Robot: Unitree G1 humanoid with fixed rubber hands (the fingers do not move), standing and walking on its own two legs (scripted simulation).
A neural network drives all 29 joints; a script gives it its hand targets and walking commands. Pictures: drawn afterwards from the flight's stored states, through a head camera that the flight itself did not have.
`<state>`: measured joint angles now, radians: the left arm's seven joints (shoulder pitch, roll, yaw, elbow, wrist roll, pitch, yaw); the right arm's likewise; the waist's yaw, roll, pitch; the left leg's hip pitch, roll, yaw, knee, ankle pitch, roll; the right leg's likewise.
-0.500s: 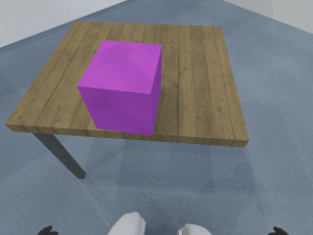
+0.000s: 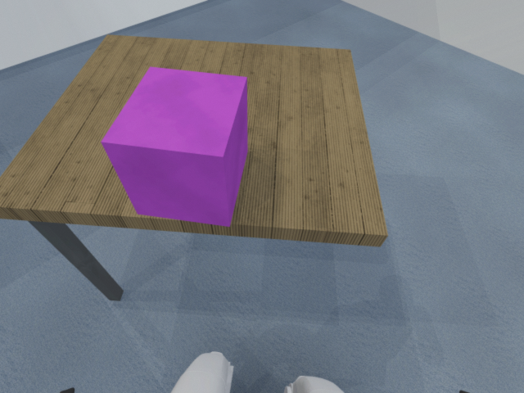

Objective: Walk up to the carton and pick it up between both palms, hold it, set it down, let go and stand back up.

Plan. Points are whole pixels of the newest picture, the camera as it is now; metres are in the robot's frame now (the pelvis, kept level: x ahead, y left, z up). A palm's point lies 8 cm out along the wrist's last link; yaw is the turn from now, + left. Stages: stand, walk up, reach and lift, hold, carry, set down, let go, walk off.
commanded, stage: walk up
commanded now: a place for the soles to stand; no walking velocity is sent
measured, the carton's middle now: (190, 147) +0.52 +0.19 +0.02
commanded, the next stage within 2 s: none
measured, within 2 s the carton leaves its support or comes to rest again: neither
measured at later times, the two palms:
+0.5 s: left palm out of the picture +0.08 +0.33 -0.11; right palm out of the picture +0.08 -0.32 -0.08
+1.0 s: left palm out of the picture +0.08 +0.30 -0.10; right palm out of the picture +0.09 -0.35 -0.11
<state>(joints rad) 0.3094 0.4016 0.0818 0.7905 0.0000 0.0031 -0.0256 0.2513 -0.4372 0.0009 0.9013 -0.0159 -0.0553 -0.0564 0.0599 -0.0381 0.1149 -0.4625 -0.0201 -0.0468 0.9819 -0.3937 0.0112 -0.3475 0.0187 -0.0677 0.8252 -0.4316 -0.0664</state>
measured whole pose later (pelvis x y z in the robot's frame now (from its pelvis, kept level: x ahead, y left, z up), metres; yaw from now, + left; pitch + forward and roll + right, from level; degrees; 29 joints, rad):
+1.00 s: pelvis +0.00 -0.04 -0.01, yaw +1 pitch -3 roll +3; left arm 0.19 0.43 0.08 0.79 0.00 0.03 -0.03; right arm 0.23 -0.40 0.00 0.90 -0.02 -0.07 -0.07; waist 0.06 -0.05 0.12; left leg -0.43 -0.02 -0.05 0.82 -0.35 0.00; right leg -0.36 -0.02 -0.06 0.89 -0.51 -0.05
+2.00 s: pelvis -0.01 -0.04 -0.01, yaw +2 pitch -3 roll +1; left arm 0.19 0.43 0.08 0.79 0.00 0.03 -0.03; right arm 0.26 -0.40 0.00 0.90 -0.02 -0.09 -0.07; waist 0.06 -0.06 0.11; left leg -0.40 -0.03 -0.05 0.83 -0.37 0.00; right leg -0.36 -0.01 -0.07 0.93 -0.53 -0.05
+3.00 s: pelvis +0.00 +0.25 +0.03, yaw +11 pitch -1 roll -3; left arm 0.42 0.44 0.06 0.79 0.00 -0.08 0.07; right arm 0.24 -0.44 0.00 0.77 -0.02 0.04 0.03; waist 0.06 -0.01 0.15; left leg -0.36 -0.18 0.02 0.76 -0.16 -0.15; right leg -0.32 -0.05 -0.01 0.52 -0.30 -0.08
